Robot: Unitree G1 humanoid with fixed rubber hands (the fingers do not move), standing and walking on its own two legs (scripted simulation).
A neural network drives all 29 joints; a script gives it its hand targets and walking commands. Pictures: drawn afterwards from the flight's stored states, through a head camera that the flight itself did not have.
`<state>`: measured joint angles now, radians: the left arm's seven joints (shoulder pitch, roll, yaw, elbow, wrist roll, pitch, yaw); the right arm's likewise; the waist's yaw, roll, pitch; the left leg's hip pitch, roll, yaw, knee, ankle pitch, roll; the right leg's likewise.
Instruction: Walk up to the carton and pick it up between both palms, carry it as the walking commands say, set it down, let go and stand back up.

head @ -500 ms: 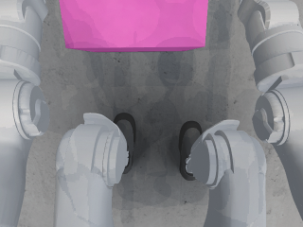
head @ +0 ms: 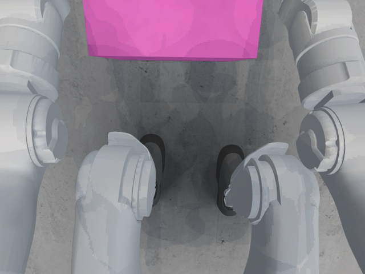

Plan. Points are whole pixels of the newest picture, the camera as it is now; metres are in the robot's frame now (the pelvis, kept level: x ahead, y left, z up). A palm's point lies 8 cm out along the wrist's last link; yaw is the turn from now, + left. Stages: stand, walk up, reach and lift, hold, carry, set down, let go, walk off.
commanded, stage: reach and lift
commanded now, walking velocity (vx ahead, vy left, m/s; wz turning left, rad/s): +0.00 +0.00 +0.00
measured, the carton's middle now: out of the picture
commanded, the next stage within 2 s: none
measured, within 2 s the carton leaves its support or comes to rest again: leaves its support in 0.66 s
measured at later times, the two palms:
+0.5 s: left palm out of the picture +0.54 +0.25 -0.18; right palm out of the picture +0.58 -0.10 -0.18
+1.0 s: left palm out of the picture +0.53 +0.25 -0.11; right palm out of the picture +0.58 -0.09 -0.10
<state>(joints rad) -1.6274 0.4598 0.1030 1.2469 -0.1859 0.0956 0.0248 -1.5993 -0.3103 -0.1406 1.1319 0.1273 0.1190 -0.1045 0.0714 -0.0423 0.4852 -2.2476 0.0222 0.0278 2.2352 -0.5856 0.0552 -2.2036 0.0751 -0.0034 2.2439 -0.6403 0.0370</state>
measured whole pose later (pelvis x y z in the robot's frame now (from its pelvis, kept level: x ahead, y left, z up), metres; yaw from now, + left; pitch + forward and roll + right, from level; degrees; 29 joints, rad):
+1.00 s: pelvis +0.01 +0.00 +0.03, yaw +0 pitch +40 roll -2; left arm -1.43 0.36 0.21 0.99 0.00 0.32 0.00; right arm -1.43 -0.22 -0.36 1.00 0.01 0.24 -0.13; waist 0.07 -0.09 0.20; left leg -2.27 -0.05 -0.02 2.14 -0.57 0.01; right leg -2.22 0.11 0.01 2.14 -0.64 0.04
